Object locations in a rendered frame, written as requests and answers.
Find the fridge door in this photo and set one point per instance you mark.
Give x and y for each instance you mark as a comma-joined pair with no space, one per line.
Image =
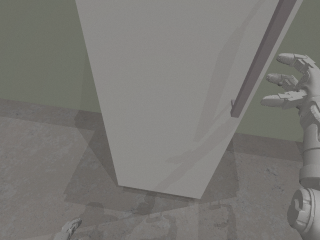
165,73

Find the robot right forearm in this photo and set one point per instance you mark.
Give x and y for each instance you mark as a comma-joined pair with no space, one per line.
309,113

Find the robot left hand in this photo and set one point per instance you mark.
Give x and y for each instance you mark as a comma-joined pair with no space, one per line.
68,230

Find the handle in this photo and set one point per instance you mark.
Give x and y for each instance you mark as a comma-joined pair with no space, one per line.
275,26

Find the robot right hand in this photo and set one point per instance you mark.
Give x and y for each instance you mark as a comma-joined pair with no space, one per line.
309,84

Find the robot right upper arm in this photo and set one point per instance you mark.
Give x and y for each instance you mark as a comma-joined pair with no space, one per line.
304,213

